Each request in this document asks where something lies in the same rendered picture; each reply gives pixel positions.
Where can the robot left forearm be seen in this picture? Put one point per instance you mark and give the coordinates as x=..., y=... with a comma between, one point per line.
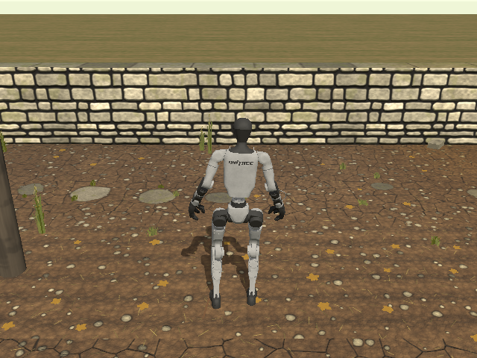
x=199, y=194

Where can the left robot hand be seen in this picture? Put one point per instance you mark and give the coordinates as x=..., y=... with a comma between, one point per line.
x=193, y=209

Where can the robot left upper arm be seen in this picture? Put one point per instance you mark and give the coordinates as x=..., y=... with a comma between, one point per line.
x=217, y=156

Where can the robot right forearm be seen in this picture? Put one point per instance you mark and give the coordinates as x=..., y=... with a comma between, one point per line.
x=276, y=198

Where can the right robot hand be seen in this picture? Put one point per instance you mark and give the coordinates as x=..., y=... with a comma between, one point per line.
x=280, y=210

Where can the robot right thigh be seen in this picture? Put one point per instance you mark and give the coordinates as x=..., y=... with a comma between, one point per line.
x=255, y=220

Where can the humanoid robot torso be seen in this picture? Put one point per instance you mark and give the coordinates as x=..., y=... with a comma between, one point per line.
x=239, y=181

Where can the robot right upper arm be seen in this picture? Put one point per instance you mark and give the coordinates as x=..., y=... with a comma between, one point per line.
x=268, y=171

